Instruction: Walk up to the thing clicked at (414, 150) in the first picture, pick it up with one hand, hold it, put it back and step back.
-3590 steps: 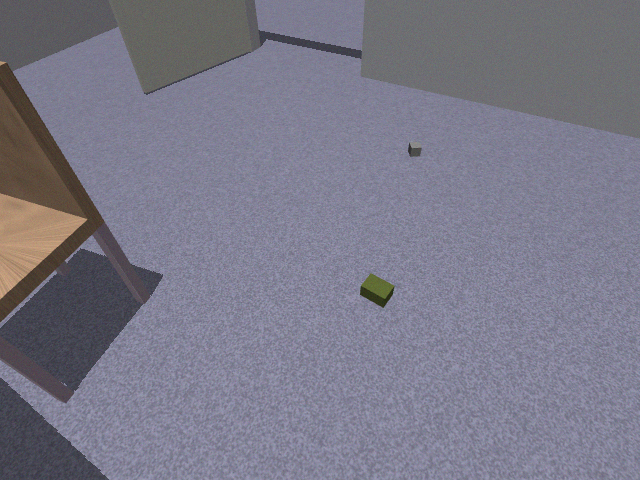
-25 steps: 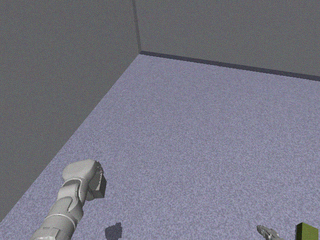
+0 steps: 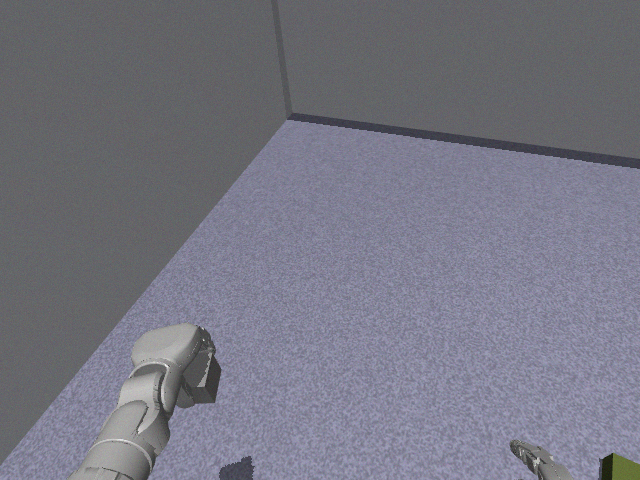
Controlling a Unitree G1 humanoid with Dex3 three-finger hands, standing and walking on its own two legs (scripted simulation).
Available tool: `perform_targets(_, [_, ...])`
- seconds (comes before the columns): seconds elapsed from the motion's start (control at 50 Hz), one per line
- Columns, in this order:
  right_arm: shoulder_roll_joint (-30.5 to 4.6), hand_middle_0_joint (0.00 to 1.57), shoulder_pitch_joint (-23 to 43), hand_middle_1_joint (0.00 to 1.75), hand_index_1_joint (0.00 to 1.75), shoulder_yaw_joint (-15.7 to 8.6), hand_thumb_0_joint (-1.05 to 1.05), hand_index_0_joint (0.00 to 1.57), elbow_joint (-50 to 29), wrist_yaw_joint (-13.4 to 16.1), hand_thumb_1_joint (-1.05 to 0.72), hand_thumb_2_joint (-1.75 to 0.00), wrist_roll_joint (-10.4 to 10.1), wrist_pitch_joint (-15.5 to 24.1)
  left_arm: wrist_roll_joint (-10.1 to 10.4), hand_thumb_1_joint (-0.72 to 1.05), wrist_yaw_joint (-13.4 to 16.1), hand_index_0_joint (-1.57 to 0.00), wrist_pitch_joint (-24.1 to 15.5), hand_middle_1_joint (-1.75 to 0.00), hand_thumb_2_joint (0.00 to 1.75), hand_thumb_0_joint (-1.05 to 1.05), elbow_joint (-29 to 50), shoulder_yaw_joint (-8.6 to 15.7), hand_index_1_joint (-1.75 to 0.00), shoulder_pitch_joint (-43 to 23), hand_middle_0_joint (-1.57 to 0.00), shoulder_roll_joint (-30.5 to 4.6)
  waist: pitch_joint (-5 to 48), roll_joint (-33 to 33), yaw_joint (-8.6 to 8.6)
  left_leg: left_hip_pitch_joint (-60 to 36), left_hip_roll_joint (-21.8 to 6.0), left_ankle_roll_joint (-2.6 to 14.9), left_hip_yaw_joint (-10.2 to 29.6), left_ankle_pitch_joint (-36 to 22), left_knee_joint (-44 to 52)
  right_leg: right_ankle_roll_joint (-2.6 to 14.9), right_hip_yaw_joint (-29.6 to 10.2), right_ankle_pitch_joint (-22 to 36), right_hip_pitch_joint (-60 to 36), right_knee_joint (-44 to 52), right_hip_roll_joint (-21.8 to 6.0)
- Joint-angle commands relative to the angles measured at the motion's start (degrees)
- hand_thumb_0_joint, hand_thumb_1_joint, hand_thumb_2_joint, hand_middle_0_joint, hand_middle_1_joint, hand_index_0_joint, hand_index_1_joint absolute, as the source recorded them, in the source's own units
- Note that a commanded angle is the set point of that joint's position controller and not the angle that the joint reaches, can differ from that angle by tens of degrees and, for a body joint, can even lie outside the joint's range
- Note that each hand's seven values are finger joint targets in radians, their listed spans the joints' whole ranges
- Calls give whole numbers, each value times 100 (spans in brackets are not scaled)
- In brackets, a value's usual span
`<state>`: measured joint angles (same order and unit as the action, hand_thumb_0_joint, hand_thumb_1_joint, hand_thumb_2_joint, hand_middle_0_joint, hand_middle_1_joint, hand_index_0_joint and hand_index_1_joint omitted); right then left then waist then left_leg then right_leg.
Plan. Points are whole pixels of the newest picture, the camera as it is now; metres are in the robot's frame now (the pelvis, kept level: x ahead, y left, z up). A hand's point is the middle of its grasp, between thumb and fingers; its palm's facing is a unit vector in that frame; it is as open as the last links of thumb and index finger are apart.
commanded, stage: hold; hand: left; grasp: from above
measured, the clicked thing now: (196, 378) +0.31 +0.22 -0.09
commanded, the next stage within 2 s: crouch in 1.00 s
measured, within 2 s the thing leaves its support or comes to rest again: neither
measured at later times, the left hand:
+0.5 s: hand (180, 381) +0.28 +0.22 -0.03, palm faces -0.43 -0.10 -0.90, open 8.0 cm
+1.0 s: hand (177, 372) +0.30 +0.23 -0.03, palm faces -0.44 -0.09 -0.89, open 8.0 cm
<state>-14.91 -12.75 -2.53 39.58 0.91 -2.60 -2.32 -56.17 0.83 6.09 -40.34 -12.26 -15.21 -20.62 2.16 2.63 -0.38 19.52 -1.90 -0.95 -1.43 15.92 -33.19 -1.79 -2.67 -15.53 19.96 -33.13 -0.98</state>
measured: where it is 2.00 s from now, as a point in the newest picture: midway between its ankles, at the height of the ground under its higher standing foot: outside the picture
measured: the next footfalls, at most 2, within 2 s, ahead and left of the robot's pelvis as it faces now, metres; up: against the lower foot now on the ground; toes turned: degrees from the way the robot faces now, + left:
none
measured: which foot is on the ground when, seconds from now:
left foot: down 0.00-1.00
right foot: down 0.00-1.00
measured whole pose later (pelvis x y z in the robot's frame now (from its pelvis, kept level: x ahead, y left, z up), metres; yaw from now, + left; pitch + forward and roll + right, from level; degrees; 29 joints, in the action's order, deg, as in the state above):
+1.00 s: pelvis +0.01 +0.00 +0.01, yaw +0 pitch +1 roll +0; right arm -14.3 -10.9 -2.0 39.3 1.5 -3.1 -3.4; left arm -56.6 -1.2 6.2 -36.2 -12.5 -14.2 -21.0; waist 0.3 2.5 0.8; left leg 14.8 -1.6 -0.9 -1.5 14.3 -28.1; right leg -1.9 -2.6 -14.0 15.3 -28.2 -1.3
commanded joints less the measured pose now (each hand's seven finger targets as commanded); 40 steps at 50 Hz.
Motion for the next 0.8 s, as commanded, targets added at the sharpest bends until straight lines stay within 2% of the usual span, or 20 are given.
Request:
perform_targets(0.0, [-759, 20, 449, 30, 30, -212, 0, 20, -810, 62, -89, -90, -30, 247, -71, 89, 231, -125, -46, -20, 21, 0, 1260, 536, -18, -2058, -124, -1233, 1304, -128, 15, -685, 257, 131, -58, -943, 546, 184, 223, 769, -389, 580, 259])
perform_targets(0.06, [-753, 20, 484, 30, 30, -188, 0, 20, -838, 57, -89, -90, -34, 250, -41, 89, 214, -125, -37, -18, 22, 0, 1340, 507, -17, -2042, -124, -1187, 1304, -156, -22, -750, 267, 148, -87, -913, 573, 173, 201, 763, -438, 621, 233])
perform_targets(0.1, [-760, 20, 509, 30, 30, -190, 0, 20, -820, 71, -89, -90, -27, 241, -34, 87, 213, -124, -47, -20, 22, 0, 1268, 596, -18, -2005, -122, -1266, 1250, -134, 22, -757, 250, 127, -64, -883, 609, 176, 231, 698, -445, 637, 253])
perform_targets(0.14, [-721, 20, 532, 30, 30, -162, 0, 20, -845, 77, -89, -90, -33, 254, -45, 87, 197, -124, -49, -21, 21, 0, 1422, 488, -19, -2098, -121, -1166, 1263, -100, 21, -761, 255, 130, -57, -817, 650, 184, 206, 652, -448, 660, 246])
perform_targets(0.16, [-747, 20, 560, 30, 30, -176, 0, 20, -846, 79, -89, -90, -42, 253, -54, 87, 201, -124, -55, -19, 20, 0, 1436, 624, -17, -2037, -122, -1309, 1294, -51, 70, -798, 261, 128, -81, -785, 665, 188, 202, 602, -493, 687, 237])
perform_targets(0.2, [-720, 20, 610, 30, 30, -161, 0, 20, -872, 82, -89, -90, -41, 249, -18, 88, 190, -124, -30, -20, 19, 0, 1413, 589, -18, -1877, -122, -1208, 1249, -163, 71, -798, 271, 139, -92, -803, 673, 169, 197, 620, -535, 724, 228])
perform_targets(0.22, [-696, 20, 633, 30, 30, -137, 0, 20, -868, 83, -89, -90, -42, 249, -27, 89, 164, -125, -26, -21, 20, 0, 1497, 465, -18, -1985, -122, -1130, 1224, -187, 20, -783, 283, 152, -94, -804, 672, 157, 185, 635, -502, 751, 218])
perform_targets(0.28, [-710, 20, 667, 30, 30, -141, 0, 20, -884, 90, -90, -90, -51, 252, 14, 89, 107, -126, -15, -20, 19, 0, 1460, 532, -18, -1790, -124, -1173, 1088, -244, 83, -765, 268, 151, -86, -640, 750, 162, 202, 460, -544, 813, 220])
perform_targets(0.3, [-696, 20, 721, 30, 30, -138, 0, 20, -906, 99, -90, -90, -58, 245, 5, 89, 103, -126, -17, -19, 19, 0, 1547, 575, -17, -1910, -124, -1244, 1139, -140, 96, -792, 283, 150, -105, -678, 758, 166, 191, 495, -541, 821, 209])
perform_targets(0.32, [-696, 20, 691, 30, 30, -131, 0, 20, -901, 101, -89, -90, -47, 245, 3, 88, 83, -124, -24, -21, 20, 0, 1591, 515, -19, -2002, -122, -1197, 1177, -212, 40, -845, 278, 162, -101, -710, 740, 149, 187, 538, -524, 831, 214])
perform_targets(0.34, [-682, 20, 722, 30, 30, -121, 0, 20, -919, 101, -90, -90, -64, 248, -4, 87, 66, -124, -11, -21, 19, 0, 1640, 443, -18, -1975, -121, -1141, 1209, -242, 77, -876, 264, 155, -93, -726, 774, 160, 207, 531, -595, 817, 223])
perform_targets(0.38, [-703, 20, 708, 30, 30, -125, 0, 20, -915, 109, -90, -90, -60, 234, 2, 86, 57, -123, 5, -19, 19, 0, 1616, 587, -17, -1854, -121, -1267, 1155, -141, 80, -898, 270, 149, -102, -752, 785, 165, 203, 564, -586, 845, 220])
perform_targets(0.46, [-658, 20, 749, 30, 30, -104, 0, 20, -910, 117, -90, -90, -64, 224, 3, 86, 21, -123, 19, -20, 19, 0, 1644, 521, -18, -1806, -121, -1169, 1155, -183, 81, -930, 273, 160, -108, -820, 807, 158, 201, 643, -616, 856, 218])
perform_targets(0.48, [-694, 20, 736, 30, 30, -103, 0, 20, -920, 124, -90, -90, -69, 221, 5, 87, 28, -124, 15, -20, 19, 0, 1601, 637, -18, -1827, -121, -1300, 1128, -198, 87, -919, 268, 152, -99, -850, 809, 161, 204, 655, -610, 853, 229])
perform_targets(0.54, [-649, 20, 784, 30, 30, -84, 0, 20, -944, 133, -90, -90, -76, 226, -12, 85, -33, -123, -29, -21, 19, 0, 1865, 529, -19, -2059, -120, -1266, 1172, -140, 105, -959, 280, 157, -109, -815, 841, 164, 195, 616, -623, 894, 218])
perform_targets(0.62, [-671, 20, 766, 30, 30, -104, 0, 20, -925, 133, -90, -90, -80, 212, 23, 85, -44, -122, -23, -22, 21, 0, 1679, 525, -19, -1829, -120, -1181, 1148, -156, 82, -1056, 249, 133, -84, -989, 868, 192, 223, 759, -680, 862, 248])
perform_targets(0.64, [-662, 20, 743, 30, 30, -103, 0, 20, -923, 130, -90, -90, -75, 209, -8, 83, -51, -122, -16, -21, 22, 0, 1660, 408, -20, -1853, -120, -1075, 1142, -222, 50, -1064, 241, 133, -68, -1021, 859, 188, 234, 790, -674, 863, 256])
perform_targets(0.66, [-680, 20, 701, 30, 30, -119, 0, 20, -903, 136, -90, -90, -69, 204, -4, 83, -24, -121, -28, -22, 21, 0, 1641, 568, -20, -1856, -118, -1222, 1147, -166, 76, -1022, 259, 136, -84, -1035, 839, 179, 224, 819, -684, 873, 242])
perform_targets(0.7, [-652, 20, 708, 30, 30, -118, 0, 20, -909, 126, -90, -90, -72, 200, -26, 84, 3, -122, -19, -22, 22, 0, 1572, 476, -20, -1728, -120, -1098, 1156, -208, 70, -1032, 273, 138, -92, -1109, 828, 182, 225, 886, -691, 868, 236])
perform_targets(0.78, [-664, 20, 668, 30, 30, -141, 0, 20, -858, 116, -90, -90, -65, 178, -41, 86, 55, -124, -25, -20, 21, 0, 1695, 590, -18, -1961, -122, -1277, 1273, -83, 87, -1116, 268, 126, -108, -1297, 805, 182, 235, 1075, -759, 856, 235])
